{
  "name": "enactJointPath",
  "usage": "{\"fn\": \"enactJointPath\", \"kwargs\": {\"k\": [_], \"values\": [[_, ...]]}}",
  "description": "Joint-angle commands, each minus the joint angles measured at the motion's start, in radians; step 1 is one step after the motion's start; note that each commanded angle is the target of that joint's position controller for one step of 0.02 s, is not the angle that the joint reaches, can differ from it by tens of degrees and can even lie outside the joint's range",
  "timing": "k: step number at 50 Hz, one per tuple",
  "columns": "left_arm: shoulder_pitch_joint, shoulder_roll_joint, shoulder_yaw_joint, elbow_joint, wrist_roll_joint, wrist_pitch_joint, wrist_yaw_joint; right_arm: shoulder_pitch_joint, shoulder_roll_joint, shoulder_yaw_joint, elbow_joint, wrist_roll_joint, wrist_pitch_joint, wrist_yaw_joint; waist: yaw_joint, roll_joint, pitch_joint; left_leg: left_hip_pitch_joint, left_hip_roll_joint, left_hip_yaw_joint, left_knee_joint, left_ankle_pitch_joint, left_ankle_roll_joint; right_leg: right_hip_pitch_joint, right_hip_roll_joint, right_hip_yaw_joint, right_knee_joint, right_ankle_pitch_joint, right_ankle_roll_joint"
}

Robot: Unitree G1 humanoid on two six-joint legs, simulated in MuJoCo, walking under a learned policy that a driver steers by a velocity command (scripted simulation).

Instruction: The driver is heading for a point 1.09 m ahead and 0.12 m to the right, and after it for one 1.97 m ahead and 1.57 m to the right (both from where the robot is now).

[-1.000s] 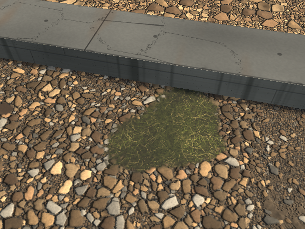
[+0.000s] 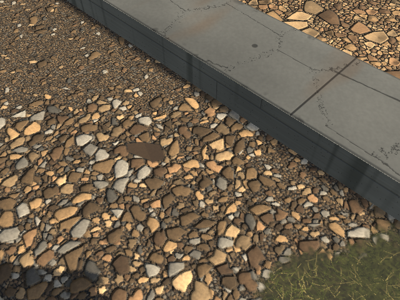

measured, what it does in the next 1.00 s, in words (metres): walks ahead: left foot, then right foot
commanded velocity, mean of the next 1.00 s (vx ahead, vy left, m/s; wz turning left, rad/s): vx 0.50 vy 0.00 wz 0.05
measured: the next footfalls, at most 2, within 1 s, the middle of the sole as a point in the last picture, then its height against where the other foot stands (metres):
left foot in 0.36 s outside the picture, level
right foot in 0.94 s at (212, 238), level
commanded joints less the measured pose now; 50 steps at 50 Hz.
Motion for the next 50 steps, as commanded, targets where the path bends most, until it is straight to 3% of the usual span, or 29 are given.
{"fn": "enactJointPath", "kwargs": {"k": [1,4,7,10,14,16,17,18,19,20,21,22,23,24,26,28,30,34,38,41,43,45,46,47,48,49,50], "values": [[0.034,0.085,0.024,-0.020,0.000,-0.014,-0.004,0.028,-0.034,-0.014,-0.085,0.005,0.005,0.005,0.002,-0.108,-0.047,-0.184,0.123,-0.028,-0.006,0.056,-0.002,0.169,-0.287,0.265,-0.265,0.025,-0.172],[0.048,0.128,0.041,0.004,-0.007,-0.021,-0.006,-0.042,-0.027,-0.010,-0.135,-0.007,0.017,0.005,0.002,-0.082,-0.010,-0.260,0.145,-0.028,-0.103,0.124,-0.014,0.163,-0.308,0.174,-0.303,0.116,-0.195],[0.083,0.149,0.045,0.026,-0.006,-0.013,-0.007,-0.102,-0.021,-0.001,-0.157,-0.010,0.005,0.015,0.020,-0.068,-0.010,-0.265,0.133,-0.023,-0.272,0.266,-0.013,0.196,-0.285,0.090,-0.304,0.172,-0.189],[0.108,0.167,0.043,0.039,-0.020,0.000,-0.008,-0.215,-0.012,0.011,-0.187,-0.013,-0.011,0.036,0.056,-0.068,0.016,-0.205,0.106,0.054,-0.467,0.365,-0.008,0.198,-0.258,0.015,-0.292,0.169,-0.164],[0.180,0.203,0.047,0.079,-0.041,0.025,-0.009,-0.319,-0.033,0.012,-0.239,-0.007,-0.015,0.054,0.080,-0.094,0.045,-0.192,0.082,0.097,-0.598,0.269,0.015,0.306,-0.312,0.030,-0.250,0.148,-0.145],[0.176,0.219,0.049,0.090,-0.047,0.041,-0.006,-0.287,-0.061,0.000,-0.244,-0.012,-0.018,0.057,0.040,-0.119,0.022,-0.110,0.045,0.129,-0.654,0.193,0.047,0.350,-0.329,0.023,-0.166,0.299,-0.124],[0.158,0.221,0.046,0.092,-0.047,0.048,-0.004,-0.187,-0.088,-0.018,-0.217,-0.017,-0.020,0.055,-0.028,-0.117,-0.038,0.046,0.006,0.162,-0.707,0.222,0.069,0.336,-0.301,-0.017,-0.035,0.461,-0.100],[0.172,0.191,0.034,0.092,-0.038,0.050,0.001,-0.020,-0.145,-0.050,-0.162,-0.019,-0.017,0.047,-0.098,-0.097,-0.141,0.294,-0.023,0.168,-0.707,0.249,0.096,0.251,-0.249,-0.063,0.171,0.532,-0.068],[0.174,0.132,0.008,0.057,-0.003,0.044,0.002,0.167,-0.246,-0.080,-0.133,-0.023,-0.010,0.027,-0.160,0.066,-0.284,0.603,0.196,-0.115,-0.693,0.304,0.166,0.004,-0.188,-0.098,0.535,0.204,-0.017],[0.273,0.030,-0.022,0.043,-0.011,0.018,-0.010,0.162,-0.308,-0.080,-0.131,-0.027,-0.011,0.031,-0.066,0.278,-0.397,0.818,0.391,-0.603,-0.860,0.120,0.319,-0.336,-0.020,0.021,0.829,-0.444,0.021],[0.193,0.144,0.005,0.051,-0.046,-0.001,-0.015,0.155,-0.203,-0.055,-0.137,-0.025,-0.021,0.037,-0.109,0.130,-0.351,0.770,0.380,-0.607,-0.919,0.086,0.284,-0.438,-0.066,0.140,0.927,-0.432,0.005],[0.116,0.161,0.013,0.019,-0.063,-0.007,-0.017,0.089,-0.167,-0.041,-0.140,-0.026,-0.027,0.040,-0.090,0.106,-0.221,0.654,0.347,-0.446,-0.920,0.175,0.246,-0.487,-0.109,0.125,0.918,-0.337,-0.011],[0.088,0.145,0.010,0.018,-0.048,-0.005,-0.009,0.012,-0.135,-0.031,-0.150,-0.023,-0.029,0.043,-0.053,0.031,-0.162,0.521,0.301,-0.327,-0.931,0.279,0.222,-0.443,-0.153,0.117,0.862,-0.246,-0.010],[0.083,0.138,0.015,0.021,-0.030,0.003,-0.006,-0.041,-0.104,-0.024,-0.155,-0.026,-0.031,0.047,-0.020,0.026,-0.117,0.416,0.260,-0.240,-0.962,0.341,0.208,-0.394,-0.179,0.119,0.802,-0.189,-0.005],[0.125,0.108,0.015,0.033,-0.028,0.029,-0.008,-0.069,-0.082,-0.021,-0.149,-0.032,-0.044,0.047,0.025,0.044,-0.106,0.321,0.226,-0.167,-1.027,0.377,0.208,-0.301,-0.196,0.125,0.750,-0.123,0.006],[0.113,0.089,0.013,0.029,-0.022,0.048,-0.004,-0.055,-0.099,-0.026,-0.127,-0.030,-0.058,0.043,0.039,0.024,-0.074,0.292,0.219,-0.110,-1.065,0.440,0.217,-0.318,-0.194,0.121,0.692,-0.073,0.022],[0.056,0.081,0.012,0.010,-0.017,0.054,-0.001,-0.026,-0.110,-0.030,-0.102,-0.033,-0.059,0.031,0.028,0.011,-0.038,0.312,0.219,-0.062,-1.088,0.467,0.214,-0.383,-0.192,0.125,0.598,0.010,0.038],[-0.044,0.060,0.005,-0.013,-0.026,0.051,-0.015,0.006,-0.122,-0.033,-0.065,-0.039,-0.055,0.014,-0.014,0.023,0.005,0.339,0.197,0.058,-1.116,0.416,0.164,-0.391,-0.159,0.120,0.377,0.213,0.033],[-0.150,0.054,-0.001,-0.060,-0.030,0.047,-0.033,0.046,-0.140,-0.040,-0.023,-0.036,-0.053,0.006,-0.059,0.017,0.049,0.421,0.228,0.130,-1.117,0.403,0.140,-0.399,-0.123,0.102,0.241,0.256,0.009],[-0.195,0.055,-0.003,-0.101,-0.028,0.045,-0.053,0.052,-0.145,-0.043,0.000,-0.027,-0.039,0.000,-0.068,0.017,0.063,0.521,0.262,0.161,-1.063,0.465,0.121,-0.423,-0.113,0.080,0.193,0.173,-0.020],[-0.184,0.067,0.002,-0.119,-0.028,0.043,-0.067,0.030,-0.161,-0.047,0.001,-0.024,-0.026,-0.006,-0.047,0.033,0.044,0.560,0.270,0.191,-0.982,0.669,0.099,-0.374,-0.084,0.033,0.178,0.075,-0.050],[-0.070,0.111,0.027,-0.110,-0.027,0.049,-0.068,0.006,-0.193,-0.054,-0.010,-0.025,-0.009,-0.017,0.019,0.070,-0.050,0.566,0.255,0.228,-0.788,1.023,0.068,-0.190,-0.007,-0.038,0.186,-0.017,-0.089],[0.086,0.157,0.055,-0.072,-0.029,0.052,-0.061,-0.007,-0.191,-0.051,-0.018,-0.024,0.000,-0.024,0.101,0.048,-0.133,0.502,0.211,0.262,-0.577,1.071,0.037,0.022,0.043,-0.051,0.137,0.014,-0.121],[0.251,0.246,0.087,-0.047,-0.028,0.058,-0.042,0.010,-0.170,-0.037,-0.042,-0.036,-0.005,-0.030,0.161,-0.064,-0.240,0.254,0.166,0.266,-0.260,0.789,-0.005,0.338,-0.086,0.175,0.123,0.039,-0.188],[0.257,0.332,0.099,-0.052,-0.031,0.054,-0.039,0.121,-0.008,0.015,-0.083,-0.058,-0.039,-0.004,0.047,-0.320,-0.351,-0.205,-0.058,0.158,0.094,-0.168,-0.069,0.690,-0.342,0.760,0.021,-0.139,-0.390],[0.296,0.243,0.076,-0.058,-0.030,0.050,-0.036,0.018,-0.099,0.002,-0.086,-0.021,-0.081,0.014,0.128,-0.216,-0.421,-0.325,-0.049,-0.034,0.195,-0.213,-0.045,0.750,-0.358,0.901,-0.110,-0.230,-0.385],[0.254,0.200,0.066,-0.062,-0.024,0.046,-0.032,-0.074,-0.140,-0.008,-0.118,0.011,-0.101,0.022,0.134,-0.171,-0.276,-0.397,0.002,-0.030,0.177,-0.124,-0.022,0.655,-0.330,0.747,-0.121,-0.159,-0.330]]}}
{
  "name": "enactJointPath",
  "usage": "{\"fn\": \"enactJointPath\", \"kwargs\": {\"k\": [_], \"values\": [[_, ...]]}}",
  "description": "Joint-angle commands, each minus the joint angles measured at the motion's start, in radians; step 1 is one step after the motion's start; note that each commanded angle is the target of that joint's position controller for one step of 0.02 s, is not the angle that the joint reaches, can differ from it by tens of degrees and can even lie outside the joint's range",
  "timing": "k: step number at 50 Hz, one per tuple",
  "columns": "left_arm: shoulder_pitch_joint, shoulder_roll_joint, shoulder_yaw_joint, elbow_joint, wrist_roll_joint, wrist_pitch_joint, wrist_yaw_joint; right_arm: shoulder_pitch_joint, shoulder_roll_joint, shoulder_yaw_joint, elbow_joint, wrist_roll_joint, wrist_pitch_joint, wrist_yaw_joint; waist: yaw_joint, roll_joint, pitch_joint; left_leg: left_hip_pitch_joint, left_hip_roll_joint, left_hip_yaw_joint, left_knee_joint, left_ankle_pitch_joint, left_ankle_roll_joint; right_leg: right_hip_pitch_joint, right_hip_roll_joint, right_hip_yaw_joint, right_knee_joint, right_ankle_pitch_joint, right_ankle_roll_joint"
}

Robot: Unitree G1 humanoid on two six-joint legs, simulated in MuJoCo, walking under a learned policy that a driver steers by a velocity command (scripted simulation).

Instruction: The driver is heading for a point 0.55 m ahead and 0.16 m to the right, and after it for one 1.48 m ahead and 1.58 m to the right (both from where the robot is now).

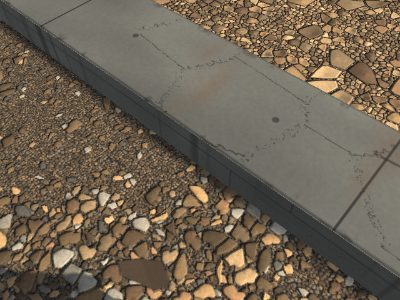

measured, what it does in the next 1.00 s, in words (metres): walks ahead, turning right: left foot, then right foot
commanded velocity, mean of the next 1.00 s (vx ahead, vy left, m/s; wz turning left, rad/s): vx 0.50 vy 0.00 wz -0.57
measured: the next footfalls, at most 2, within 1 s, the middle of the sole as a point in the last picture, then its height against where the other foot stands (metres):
left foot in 0.42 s outside the picture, level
right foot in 0.92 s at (262, 274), level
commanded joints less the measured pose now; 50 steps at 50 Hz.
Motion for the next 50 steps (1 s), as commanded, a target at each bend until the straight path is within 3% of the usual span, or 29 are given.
{"fn": "enactJointPath", "kwargs": {"k": [1,2,3,6,7,8,10,15,18,20,21,22,23,24,25,26,28,31,34,38,39,42,44,45,46,47,48,49,50], "values": [[0.220,0.156,0.047,-0.025,-0.001,-0.008,0.019,-0.090,-0.130,-0.011,-0.148,0.022,-0.080,0.013,0.103,-0.027,-0.208,-0.616,0.042,-0.133,0.264,0.108,0.038,0.686,-0.313,0.597,-0.330,-0.014,-0.222],[0.154,0.126,0.038,-0.045,0.002,-0.006,0.020,-0.109,-0.134,-0.018,-0.147,-0.005,-0.078,0.005,0.063,0.017,-0.145,-0.550,0.071,-0.123,0.177,0.150,0.030,0.535,-0.277,0.508,-0.345,0.101,-0.202],[0.123,0.110,0.030,-0.062,0.014,-0.005,0.025,-0.097,-0.138,-0.024,-0.153,-0.016,-0.066,0.003,0.026,-0.001,-0.129,-0.477,0.090,-0.129,0.136,0.175,0.022,0.442,-0.253,0.463,-0.370,0.173,-0.199],[0.122,0.130,0.037,-0.073,0.007,-0.008,0.037,-0.079,-0.104,-0.021,-0.165,-0.027,-0.034,0.000,-0.005,-0.020,-0.092,-0.435,0.095,-0.101,0.008,0.213,-0.019,0.313,-0.219,0.382,-0.413,0.284,-0.208],[0.206,0.165,0.048,-0.019,0.037,-0.001,0.036,-0.053,-0.044,0.010,-0.150,-0.096,0.013,0.022,-0.011,-0.006,-0.071,-0.373,0.082,-0.034,-0.033,0.247,-0.032,0.252,-0.172,0.298,-0.406,0.377,-0.170],[0.221,0.161,0.050,-0.013,0.036,0.004,0.035,-0.076,-0.031,0.014,-0.166,-0.094,0.032,0.031,-0.007,-0.032,-0.051,-0.370,0.073,-0.016,-0.087,0.299,-0.040,0.224,-0.140,0.263,-0.406,0.393,-0.153],[0.236,0.145,0.048,-0.013,0.023,0.010,0.030,-0.147,-0.046,0.017,-0.187,-0.072,0.046,0.036,0.023,-0.072,-0.039,-0.369,0.066,-0.012,-0.194,0.403,-0.049,0.223,-0.112,0.259,-0.405,0.320,-0.120],[0.305,0.163,0.059,-0.008,0.032,0.016,0.035,-0.313,-0.075,0.021,-0.237,-0.049,0.030,0.035,0.102,-0.072,-0.030,-0.393,0.035,-0.035,-0.407,0.470,-0.051,0.373,-0.152,0.361,-0.348,0.242,-0.105],[0.264,0.177,0.064,-0.026,0.040,0.014,0.046,-0.258,-0.105,0.011,-0.233,-0.043,0.014,0.029,0.062,-0.084,-0.047,-0.263,0.007,-0.060,-0.501,0.380,-0.022,0.395,-0.179,0.427,-0.263,0.297,-0.065],[0.225,0.175,0.062,-0.033,0.035,0.010,0.044,-0.093,-0.131,-0.005,-0.187,-0.048,-0.006,0.012,-0.024,-0.049,-0.093,-0.029,-0.017,-0.051,-0.606,0.347,0.015,0.346,-0.122,0.418,-0.094,0.360,-0.027],[0.229,0.118,0.042,-0.046,0.023,0.001,0.037,0.027,-0.191,-0.021,-0.174,-0.067,-0.019,-0.004,-0.073,0.056,-0.196,0.160,0.129,-0.188,-0.655,0.253,0.061,0.276,-0.053,0.342,0.137,0.275,0.002],[0.306,0.040,0.023,-0.079,-0.009,0.000,0.041,0.099,-0.297,-0.046,-0.180,-0.085,-0.011,-0.013,-0.060,0.267,-0.311,0.423,0.389,-0.568,-0.730,0.155,0.157,-0.002,0.096,0.182,0.408,-0.191,0.042],[0.328,0.099,0.024,-0.072,0.026,0.014,0.048,0.072,-0.272,-0.053,-0.166,-0.065,0.007,-0.007,-0.020,0.281,-0.300,0.392,0.441,-0.784,-0.785,0.036,0.207,-0.144,0.049,0.138,0.538,-0.360,0.034],[0.279,0.127,0.029,-0.045,0.040,0.026,0.046,0.021,-0.173,-0.031,-0.183,-0.058,0.012,-0.002,-0.020,0.115,-0.180,0.279,0.398,-0.658,-0.795,-0.017,0.193,-0.154,-0.011,0.153,0.584,-0.281,0.031],[0.224,0.118,0.028,-0.042,0.046,0.031,0.035,-0.018,-0.112,-0.014,-0.181,-0.051,0.013,0.001,-0.017,0.044,-0.098,0.181,0.339,-0.504,-0.811,0.077,0.173,-0.135,-0.040,0.141,0.557,-0.214,0.040],[0.202,0.102,0.026,-0.044,0.050,0.038,0.025,-0.029,-0.090,-0.006,-0.172,-0.050,0.012,0.001,-0.006,0.069,-0.060,0.125,0.294,-0.378,-0.831,0.211,0.149,-0.113,-0.067,0.131,0.519,-0.183,0.048],[0.203,0.084,0.022,-0.036,0.060,0.057,0.011,-0.010,-0.090,-0.005,-0.146,-0.043,-0.002,0.001,0.007,0.121,-0.042,0.082,0.243,-0.226,-0.844,0.421,0.136,-0.078,-0.079,0.107,0.506,-0.143,0.065],[0.149,0.065,0.014,-0.054,0.059,0.066,0.001,0.015,-0.104,-0.013,-0.125,-0.033,-0.023,0.009,0.012,0.108,-0.055,0.111,0.249,-0.113,-0.851,0.630,0.150,-0.120,-0.088,0.090,0.487,-0.082,0.081],[0.047,0.051,0.005,-0.087,0.060,0.067,-0.008,0.038,-0.108,-0.017,-0.101,-0.030,-0.021,0.008,-0.007,0.105,-0.030,0.136,0.248,-0.022,-0.867,0.695,0.157,-0.174,-0.104,0.066,0.394,-0.010,0.098],[-0.064,0.020,-0.016,-0.120,0.057,0.061,-0.019,0.032,-0.123,-0.022,-0.081,-0.029,-0.019,0.011,-0.022,0.104,-0.006,0.107,0.220,0.100,-0.859,0.720,0.134,-0.075,-0.106,0.006,0.157,0.093,0.090],[-0.046,0.008,-0.022,-0.116,0.058,0.068,-0.014,0.032,-0.124,-0.022,-0.078,-0.033,-0.015,0.010,-0.014,0.137,-0.040,0.100,0.227,0.134,-0.823,0.752,0.133,-0.003,-0.089,-0.038,0.170,0.058,0.075],[-0.072,0.031,-0.016,-0.133,0.072,0.071,-0.004,0.050,-0.150,-0.026,-0.069,-0.033,0.000,0.001,-0.013,0.109,-0.045,0.132,0.247,0.167,-0.706,1.018,0.117,0.074,-0.042,-0.083,0.096,-0.033,0.028],[0.041,0.046,-0.002,-0.101,0.075,0.060,0.008,0.051,-0.179,-0.031,-0.067,-0.026,0.022,-0.003,0.026,0.110,-0.111,0.180,0.241,0.193,-0.475,1.233,0.108,0.183,0.035,-0.115,0.014,-0.101,-0.013],[0.176,0.054,0.009,-0.060,0.078,0.048,0.018,0.038,-0.182,-0.031,-0.072,-0.019,0.031,-0.003,0.096,0.075,-0.172,0.099,0.222,0.214,-0.263,1.143,0.085,0.358,0.066,-0.108,-0.087,-0.040,-0.041],[0.295,0.121,0.035,-0.034,0.084,0.043,0.031,0.020,-0.151,-0.022,-0.097,-0.023,0.033,-0.003,0.159,-0.002,-0.236,-0.123,0.194,0.202,0.013,0.774,0.046,0.582,-0.044,0.067,-0.147,-0.024,-0.071],[0.242,0.276,0.064,-0.063,0.075,0.046,0.042,0.067,-0.007,0.009,-0.161,-0.035,0.032,0.011,0.043,-0.253,-0.234,-0.488,0.036,0.163,0.352,-0.046,-0.025,0.750,-0.359,0.548,-0.180,0.367,-0.184],[0.313,0.264,0.077,-0.068,0.034,0.058,0.044,-0.016,-0.093,-0.001,-0.181,-0.058,0.035,0.011,0.143,-0.099,-0.307,-0.576,0.015,-0.025,0.449,0.019,-0.033,0.730,-0.403,0.696,-0.298,0.255,-0.296],[0.269,0.219,0.064,-0.046,0.033,0.065,0.055,-0.073,-0.076,0.003,-0.196,-0.053,0.029,0.014,0.105,-0.073,-0.169,-0.661,0.054,-0.033,0.500,0.116,-0.031,0.652,-0.379,0.607,-0.326,0.115,-0.290],[0.237,0.154,0.046,-0.042,0.030,0.067,0.060,-0.076,-0.072,0.007,-0.193,-0.059,0.020,0.015,0.071,-0.040,-0.080,-0.673,0.074,-0.022,0.490,0.149,-0.026,0.538,-0.326,0.528,-0.331,0.087,-0.247]]}}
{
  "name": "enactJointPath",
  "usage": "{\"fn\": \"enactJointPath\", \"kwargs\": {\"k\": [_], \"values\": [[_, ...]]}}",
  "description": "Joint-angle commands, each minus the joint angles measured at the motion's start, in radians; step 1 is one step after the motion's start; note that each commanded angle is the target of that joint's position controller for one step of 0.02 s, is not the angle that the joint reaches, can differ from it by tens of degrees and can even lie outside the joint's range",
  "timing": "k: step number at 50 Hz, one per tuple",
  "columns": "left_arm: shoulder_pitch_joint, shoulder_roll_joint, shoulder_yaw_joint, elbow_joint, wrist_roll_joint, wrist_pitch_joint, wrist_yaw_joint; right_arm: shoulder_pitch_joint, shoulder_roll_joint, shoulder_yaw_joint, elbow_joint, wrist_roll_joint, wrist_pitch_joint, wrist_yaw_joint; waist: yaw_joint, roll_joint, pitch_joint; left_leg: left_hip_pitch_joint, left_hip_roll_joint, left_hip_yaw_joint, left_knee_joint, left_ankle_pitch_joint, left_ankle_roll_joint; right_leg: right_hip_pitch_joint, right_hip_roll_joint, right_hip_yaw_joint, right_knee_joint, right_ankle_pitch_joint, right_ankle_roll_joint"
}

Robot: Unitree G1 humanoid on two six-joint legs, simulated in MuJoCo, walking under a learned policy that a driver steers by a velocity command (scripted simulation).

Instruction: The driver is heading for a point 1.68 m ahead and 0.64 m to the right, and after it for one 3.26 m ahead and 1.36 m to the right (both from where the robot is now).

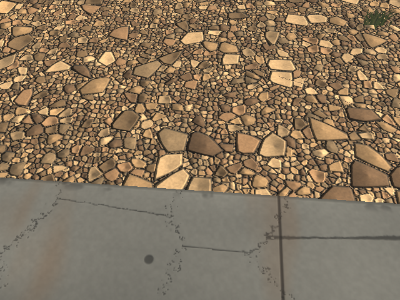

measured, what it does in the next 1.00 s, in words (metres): climbs, turning right: left foot 0.17 m higher, then right foot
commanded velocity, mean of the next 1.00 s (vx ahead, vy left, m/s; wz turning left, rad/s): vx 0.50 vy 0.00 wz -0.49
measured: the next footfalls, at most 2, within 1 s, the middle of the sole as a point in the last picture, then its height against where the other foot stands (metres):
left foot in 0.44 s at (184, 294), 0.17 m higher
right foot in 0.96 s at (290, 223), level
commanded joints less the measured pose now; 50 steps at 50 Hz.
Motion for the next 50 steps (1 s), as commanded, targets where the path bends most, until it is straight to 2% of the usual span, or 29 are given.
{"fn": "enactJointPath", "kwargs": {"k": [1,3,5,6,7,11,15,17,18,19,21,22,23,24,25,26,27,28,31,32,33,35,37,41,45,47,48,49,50], "values": [[0.172,0.147,0.049,0.001,-0.018,0.002,0.027,-0.074,-0.078,-0.010,-0.132,-0.022,-0.025,0.005,0.055,-0.053,-0.042,-0.469,0.013,-0.066,0.289,0.067,-0.001,0.320,-0.311,0.476,-0.316,0.259,-0.186],[0.138,0.109,0.031,-0.004,-0.018,-0.013,0.032,-0.038,-0.054,-0.004,-0.132,-0.028,0.008,0.015,0.005,-0.052,-0.037,-0.453,0.014,-0.067,0.340,0.086,-0.008,0.188,-0.239,0.389,-0.303,0.331,-0.155],[0.183,0.129,0.036,0.020,-0.016,-0.032,0.033,-0.061,-0.029,0.002,-0.156,-0.032,0.026,0.019,0.001,-0.043,-0.043,-0.518,0.005,-0.052,0.370,0.116,-0.008,0.160,-0.209,0.383,-0.292,0.347,-0.150],[0.214,0.141,0.040,0.031,-0.016,-0.036,0.037,-0.088,-0.023,0.005,-0.174,-0.033,0.030,0.019,0.008,-0.039,-0.038,-0.563,0.008,-0.048,0.358,0.128,-0.011,0.161,-0.205,0.398,-0.299,0.318,-0.150],[0.273,0.148,0.043,0.052,-0.012,-0.042,0.041,-0.139,0.018,0.014,-0.190,-0.028,0.034,0.009,0.046,-0.109,-0.052,-0.672,-0.025,-0.010,0.574,0.072,-0.010,0.204,-0.223,0.448,-0.300,0.284,-0.190],[0.439,0.119,0.020,0.134,0.001,-0.064,0.036,-0.447,0.091,0.063,-0.365,-0.038,0.023,-0.028,0.120,-0.090,0.045,-1.247,-0.021,-0.068,0.980,-0.157,0.052,0.423,-0.320,0.596,-0.329,0.087,-0.198],[0.445,0.093,-0.001,0.212,-0.018,-0.053,0.047,-0.573,0.123,0.102,-0.474,-0.033,0.023,-0.012,0.106,-0.051,0.080,-1.057,-0.028,0.003,0.607,-0.130,0.065,0.223,-0.211,0.498,-0.475,0.067,-0.123],[0.426,0.113,0.009,0.200,-0.028,-0.035,0.075,-0.552,0.116,0.102,-0.500,-0.034,0.052,0.000,0.104,-0.091,0.000,-0.708,-0.027,0.039,0.374,-0.100,0.075,0.192,-0.249,0.457,-0.632,0.442,-0.148],[0.369,0.090,0.005,0.168,-0.040,-0.031,0.074,-0.461,0.106,0.092,-0.451,-0.018,0.053,0.006,0.058,-0.062,-0.058,-0.481,-0.051,0.069,0.177,-0.087,0.101,0.187,-0.217,0.338,-0.593,0.728,-0.119],[0.313,0.115,0.013,0.139,-0.045,-0.035,0.070,-0.327,0.095,0.079,-0.404,-0.006,0.051,0.001,-0.017,-0.111,-0.173,-0.164,-0.128,0.109,0.087,-0.060,0.120,0.117,-0.196,0.266,-0.472,1.293,-0.096],[0.276,0.256,0.067,0.126,-0.054,-0.060,0.053,-0.004,-0.021,0.008,-0.318,0.019,0.045,-0.008,-0.181,-0.186,-0.376,0.104,-0.156,-0.022,-0.081,-0.140,0.145,0.269,-0.265,0.312,-0.078,1.736,-0.056],[0.209,0.236,0.076,0.093,-0.055,-0.089,0.032,0.130,-0.112,-0.031,-0.284,-0.001,0.025,-0.011,-0.246,-0.045,-0.449,0.253,-0.039,-0.240,-0.300,-0.321,0.191,0.203,-0.199,0.270,0.277,1.525,-0.026],[0.147,0.083,0.053,0.022,-0.051,-0.105,-0.011,0.177,-0.209,-0.053,-0.217,-0.016,0.024,-0.018,-0.202,0.352,-0.453,0.355,0.205,-0.791,-0.739,-0.411,0.283,-0.122,0.055,0.226,0.682,0.259,0.036],[0.202,0.058,0.057,-0.006,0.017,-0.110,-0.034,0.037,-0.182,-0.060,-0.229,0.010,0.049,-0.034,-0.113,0.317,-0.438,0.318,0.284,-1.195,-0.942,-0.403,0.348,-0.315,0.081,0.298,1.061,0.048,0.039],[0.177,0.012,0.048,-0.019,0.026,-0.098,-0.033,-0.068,-0.096,-0.042,-0.206,0.024,0.050,-0.036,-0.031,0.186,-0.255,0.196,0.268,-1.079,-0.909,-0.539,0.337,-0.429,0.017,0.249,1.176,0.059,0.031],[0.128,-0.030,0.009,-0.030,-0.068,-0.073,-0.036,-0.046,0.011,0.000,-0.171,0.045,-0.006,-0.040,-0.050,0.140,-0.098,0.071,0.276,-0.920,-0.958,-0.333,0.316,-0.486,0.010,0.222,1.304,0.013,0.037],[0.147,-0.037,-0.001,-0.051,-0.058,-0.055,-0.027,-0.094,0.076,0.011,-0.126,0.038,-0.042,-0.025,0.035,-0.016,-0.028,-0.016,0.255,-0.716,-0.896,-0.247,0.250,-0.482,-0.055,0.215,1.284,0.041,0.017],[0.167,-0.032,-0.009,-0.044,-0.051,-0.033,-0.020,-0.113,0.137,0.028,-0.077,0.023,-0.064,-0.009,0.071,-0.037,-0.011,-0.084,0.233,-0.597,-0.877,-0.141,0.215,-0.451,-0.076,0.208,1.348,0.042,0.001],[0.159,-0.070,-0.034,-0.086,-0.065,-0.015,-0.004,-0.075,0.140,0.020,0.041,0.038,-0.084,0.022,0.125,-0.027,0.035,-0.066,0.162,-0.258,-0.920,0.119,0.149,-0.531,-0.099,0.240,1.249,0.125,-0.017],[0.126,-0.056,-0.038,-0.114,-0.075,-0.012,-0.004,-0.096,0.104,0.013,0.038,0.033,-0.078,0.019,0.127,-0.005,0.062,-0.098,0.143,-0.140,-0.973,0.213,0.151,-0.506,-0.111,0.220,1.033,0.145,0.004],[0.056,-0.041,-0.041,-0.139,-0.060,-0.010,-0.004,-0.089,0.091,0.007,0.052,0.038,-0.079,0.011,0.110,-0.015,0.086,-0.102,0.091,-0.029,-1.007,0.290,0.138,-0.469,-0.116,0.181,0.851,0.164,0.021],[-0.008,-0.006,-0.025,-0.142,-0.040,-0.015,-0.008,-0.044,0.032,0.000,0.070,0.020,-0.089,-0.010,0.072,0.013,-0.004,0.028,0.054,0.039,-1.074,0.404,0.153,-0.394,-0.107,0.113,0.675,0.285,0.050],[-0.049,-0.007,-0.031,-0.152,-0.047,-0.022,-0.025,0.001,-0.045,-0.020,0.075,0.037,-0.096,-0.028,0.039,-0.001,-0.030,0.166,0.064,0.072,-1.102,0.488,0.153,-0.353,-0.129,0.067,0.436,0.305,0.069],[-0.248,-0.033,-0.036,-0.197,-0.073,-0.037,-0.048,0.115,-0.121,-0.038,0.096,0.061,-0.081,-0.030,-0.044,0.022,0.023,0.428,0.169,0.029,-1.148,0.597,0.177,-0.363,-0.136,0.006,0.075,0.249,0.070],[-0.244,0.024,-0.004,-0.197,-0.055,-0.041,-0.060,0.122,-0.166,-0.048,0.107,0.073,-0.056,-0.017,-0.006,0.110,0.004,0.549,0.208,0.054,-1.028,1.010,0.188,-0.217,-0.086,-0.042,-0.058,0.164,0.017],[-0.068,0.081,0.031,-0.141,-0.050,-0.041,-0.057,0.106,-0.184,-0.053,0.113,0.072,-0.038,-0.020,0.105,0.130,-0.076,0.540,0.183,0.084,-0.812,1.195,0.166,0.017,-0.037,-0.070,-0.169,0.172,-0.039],[0.074,0.124,0.056,-0.093,-0.042,-0.040,-0.043,0.103,-0.184,-0.052,0.110,0.073,-0.036,-0.023,0.164,0.132,-0.148,0.397,0.154,0.088,-0.644,1.131,0.142,0.271,-0.055,-0.030,-0.168,0.222,-0.067],[0.256,0.201,0.080,-0.053,-0.033,-0.038,-0.022,0.064,-0.152,-0.039,0.062,0.045,-0.047,-0.027,0.224,0.003,-0.278,0.102,0.088,0.082,-0.331,0.678,0.122,0.614,-0.244,0.208,-0.089,0.297,-0.114],[0.222,0.238,0.072,-0.059,-0.019,-0.051,-0.019,0.172,-0.012,0.004,0.032,0.049,-0.071,-0.010,0.101,-0.231,-0.400,-0.275,-0.100,-0.038,-0.002,-0.129,0.069,0.854,-0.497,0.742,-0.227,0.111,-0.291]]}}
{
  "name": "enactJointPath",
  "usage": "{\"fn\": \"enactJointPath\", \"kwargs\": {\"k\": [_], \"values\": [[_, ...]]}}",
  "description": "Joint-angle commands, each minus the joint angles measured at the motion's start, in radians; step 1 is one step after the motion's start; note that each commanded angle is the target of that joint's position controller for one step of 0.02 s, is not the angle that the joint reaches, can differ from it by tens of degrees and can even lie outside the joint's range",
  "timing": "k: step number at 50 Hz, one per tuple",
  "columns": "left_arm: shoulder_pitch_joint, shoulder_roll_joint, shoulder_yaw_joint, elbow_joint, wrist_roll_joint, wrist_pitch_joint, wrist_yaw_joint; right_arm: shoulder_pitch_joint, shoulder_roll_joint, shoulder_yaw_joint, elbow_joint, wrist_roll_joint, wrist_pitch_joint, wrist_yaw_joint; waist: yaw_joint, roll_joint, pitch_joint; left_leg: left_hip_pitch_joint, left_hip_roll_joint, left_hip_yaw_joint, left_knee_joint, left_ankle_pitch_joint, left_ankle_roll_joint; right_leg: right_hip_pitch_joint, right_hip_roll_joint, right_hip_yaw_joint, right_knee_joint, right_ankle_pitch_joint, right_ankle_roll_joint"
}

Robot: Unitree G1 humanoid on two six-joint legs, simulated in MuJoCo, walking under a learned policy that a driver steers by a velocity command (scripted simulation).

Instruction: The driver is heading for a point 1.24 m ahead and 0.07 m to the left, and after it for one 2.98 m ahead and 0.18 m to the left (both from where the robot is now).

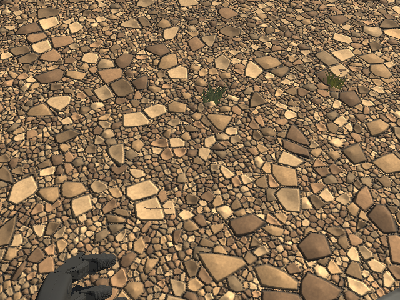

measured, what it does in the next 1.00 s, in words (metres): walks ahead: left foot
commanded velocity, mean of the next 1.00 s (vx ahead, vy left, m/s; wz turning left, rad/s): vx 0.50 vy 0.00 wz -0.03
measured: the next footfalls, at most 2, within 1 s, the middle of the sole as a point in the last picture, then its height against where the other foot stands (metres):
left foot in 0.50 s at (151, 290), level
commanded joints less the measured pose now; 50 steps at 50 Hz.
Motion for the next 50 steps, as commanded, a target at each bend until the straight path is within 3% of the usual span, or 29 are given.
{"fn": "enactJointPath", "kwargs": {"k": [1,2,3,4,5,6,8,11,14,17,20,21,23,24,25,26,27,28,29,30,31,32,35,38,41,46,48,50], "values": [[0.365,0.186,0.078,0.034,0.012,-0.014,0.029,-0.052,-0.108,-0.011,-0.135,0.018,-0.066,0.020,0.175,-0.095,-0.395,-0.735,-0.070,-0.280,0.720,-0.037,0.047,0.881,-0.413,0.788,-0.235,-0.163,-0.276],[0.300,0.147,0.065,0.036,0.004,-0.020,0.028,-0.154,-0.130,-0.019,-0.175,0.035,-0.075,0.024,0.159,-0.074,-0.241,-0.773,-0.029,-0.271,0.717,0.067,0.053,0.727,-0.367,0.604,-0.258,-0.091,-0.225],[0.255,0.119,0.054,0.041,-0.002,-0.026,0.024,-0.186,-0.114,-0.016,-0.181,0.026,-0.077,0.016,0.115,0.003,-0.171,-0.741,0.012,-0.253,0.665,0.151,0.051,0.579,-0.321,0.482,-0.281,0.009,-0.186],[0.225,0.092,0.045,0.042,0.004,-0.034,0.021,-0.184,-0.108,-0.020,-0.179,0.010,-0.073,0.012,0.082,0.009,-0.121,-0.715,0.036,-0.244,0.612,0.203,0.041,0.480,-0.280,0.402,-0.309,0.070,-0.165],[0.218,0.071,0.036,0.047,0.015,-0.040,0.021,-0.151,-0.101,-0.021,-0.174,0.004,-0.061,0.015,0.051,-0.002,-0.107,-0.677,0.058,-0.247,0.596,0.238,0.038,0.421,-0.254,0.353,-0.336,0.106,-0.151],[0.225,0.080,0.039,0.055,0.015,-0.046,0.020,-0.126,-0.090,-0.022,-0.174,0.002,-0.049,0.017,0.034,-0.028,-0.102,-0.660,0.066,-0.246,0.571,0.243,0.026,0.381,-0.253,0.339,-0.356,0.128,-0.163],[0.242,0.097,0.043,0.074,0.005,-0.055,0.025,-0.158,-0.072,-0.019,-0.189,-0.002,-0.033,0.018,0.024,-0.023,-0.056,-0.695,0.083,-0.234,0.507,0.259,0.002,0.318,-0.244,0.290,-0.388,0.143,-0.162],[0.293,0.135,0.049,0.101,0.010,-0.053,0.041,-0.293,-0.055,-0.009,-0.232,-0.019,-0.024,0.019,0.051,-0.009,0.004,-0.760,0.086,-0.213,0.328,0.413,-0.024,0.271,-0.216,0.218,-0.412,0.194,-0.140],[0.347,0.151,0.050,0.121,0.004,-0.046,0.052,-0.405,-0.035,0.003,-0.257,-0.015,-0.034,0.033,0.098,-0.030,0.014,-0.688,0.042,-0.172,0.087,0.595,-0.016,0.271,-0.178,0.148,-0.417,0.183,-0.094],[0.417,0.176,0.056,0.153,-0.010,-0.039,0.055,-0.509,-0.038,0.007,-0.291,-0.003,-0.039,0.046,0.137,-0.041,0.031,-0.690,0.010,-0.159,-0.039,0.627,-0.005,0.376,-0.211,0.156,-0.400,0.139,-0.084],[0.452,0.178,0.061,0.183,-0.011,-0.019,0.065,-0.567,-0.051,0.003,-0.327,0.002,-0.046,0.068,0.138,-0.049,0.044,-0.739,-0.006,-0.168,-0.128,0.550,0.031,0.530,-0.268,0.177,-0.336,0.185,-0.067],[0.446,0.187,0.065,0.185,-0.010,-0.014,0.069,-0.552,-0.060,0.000,-0.328,0.001,-0.049,0.075,0.123,-0.057,0.032,-0.712,-0.015,-0.165,-0.151,0.515,0.046,0.559,-0.280,0.178,-0.310,0.233,-0.056],[0.412,0.214,0.075,0.182,-0.005,-0.004,0.075,-0.453,-0.100,-0.019,-0.306,-0.006,-0.049,0.074,0.061,-0.096,-0.037,-0.550,-0.069,-0.126,-0.163,0.441,0.080,0.582,-0.267,0.162,-0.195,0.513,-0.028],[0.393,0.211,0.072,0.179,-0.001,0.003,0.077,-0.314,-0.138,-0.039,-0.267,-0.009,-0.046,0.066,-0.014,-0.091,-0.119,-0.368,-0.103,-0.098,-0.180,0.451,0.109,0.558,-0.225,0.126,-0.034,0.647,-0.003],[0.393,0.185,0.061,0.162,0.010,0.002,0.082,-0.137,-0.190,-0.055,-0.227,-0.019,-0.041,0.052,-0.080,-0.054,-0.251,-0.051,-0.006,-0.192,-0.107,0.535,0.155,0.371,-0.184,0.098,0.215,0.498,0.027],[0.541,0.054,0.023,0.143,0.009,-0.016,0.071,-0.026,-0.287,-0.078,-0.208,-0.043,-0.041,0.047,-0.037,0.214,-0.434,0.388,0.269,-0.674,-0.150,0.400,0.335,-0.064,-0.013,0.080,0.656,-0.029,0.112],[0.539,0.087,0.023,0.170,0.003,-0.038,0.063,0.011,-0.214,-0.062,-0.198,-0.025,-0.035,0.049,-0.062,0.274,-0.540,0.458,0.311,-0.954,-0.322,0.290,0.369,-0.197,0.035,0.222,0.815,-0.456,0.115],[0.430,0.165,0.047,0.144,-0.026,-0.049,0.059,-0.066,-0.165,-0.049,-0.203,-0.014,-0.030,0.043,-0.061,0.196,-0.366,0.337,0.276,-0.803,-0.335,0.210,0.309,-0.305,-0.028,0.224,0.883,-0.414,0.111],[0.334,0.172,0.045,0.113,-0.028,-0.055,0.062,-0.143,-0.139,-0.040,-0.213,-0.013,-0.026,0.037,-0.036,0.103,-0.239,0.153,0.238,-0.654,-0.355,0.261,0.272,-0.303,-0.083,0.182,0.841,-0.320,0.105],[0.284,0.164,0.047,0.101,-0.012,-0.053,0.070,-0.198,-0.117,-0.032,-0.211,-0.020,-0.027,0.039,0.001,0.047,-0.147,-0.017,0.200,-0.557,-0.388,0.345,0.257,-0.268,-0.121,0.157,0.772,-0.257,0.103],[0.287,0.155,0.053,0.101,-0.001,-0.041,0.077,-0.229,-0.088,-0.022,-0.211,-0.034,-0.035,0.045,0.044,0.047,-0.104,-0.133,0.157,-0.484,-0.427,0.404,0.234,-0.198,-0.153,0.162,0.719,-0.208,0.095],[0.334,0.133,0.051,0.107,-0.001,-0.027,0.077,-0.241,-0.089,-0.024,-0.206,-0.039,-0.042,0.048,0.076,0.098,-0.106,-0.201,0.151,-0.455,-0.455,0.437,0.249,-0.139,-0.163,0.167,0.694,-0.193,0.097],[0.320,0.104,0.046,0.105,0.002,-0.007,0.080,-0.224,-0.107,-0.030,-0.178,-0.028,-0.057,0.046,0.095,0.087,-0.075,-0.261,0.128,-0.354,-0.506,0.536,0.264,-0.144,-0.179,0.151,0.583,-0.148,0.117],[0.201,0.088,0.036,0.073,0.010,-0.012,0.077,-0.181,-0.139,-0.038,-0.154,-0.021,-0.049,0.030,0.065,0.060,-0.052,-0.226,0.116,-0.292,-0.521,0.598,0.247,-0.201,-0.186,0.140,0.389,0.009,0.131],[0.097,0.074,0.028,0.052,0.003,-0.020,0.066,-0.137,-0.158,-0.040,-0.135,-0.009,-0.038,0.023,0.023,0.061,-0.032,-0.187,0.097,-0.250,-0.528,0.552,0.218,-0.180,-0.160,0.120,0.193,0.138,0.127],[-0.044,0.082,0.026,0.006,-0.009,-0.034,0.040,-0.058,-0.179,-0.044,-0.094,0.000,-0.018,0.024,-0.034,0.069,0.008,-0.059,0.142,-0.269,-0.476,0.507,0.209,-0.187,-0.119,0.094,0.023,0.122,0.110],[-0.058,0.092,0.028,-0.008,-0.009,-0.041,0.028,-0.055,-0.191,-0.049,-0.082,0.002,-0.008,0.020,-0.026,0.083,0.009,-0.005,0.168,-0.284,-0.429,0.560,0.198,-0.173,-0.103,0.088,-0.018,0.047,0.085],[0.021,0.119,0.041,0.008,-0.005,-0.048,0.025,-0.086,-0.206,-0.053,-0.081,0.005,0.001,0.015,0.034,0.100,-0.036,0.009,0.160,-0.269,-0.331,0.744,0.171,-0.032,-0.065,0.055,-0.071,0.001,0.051]]}}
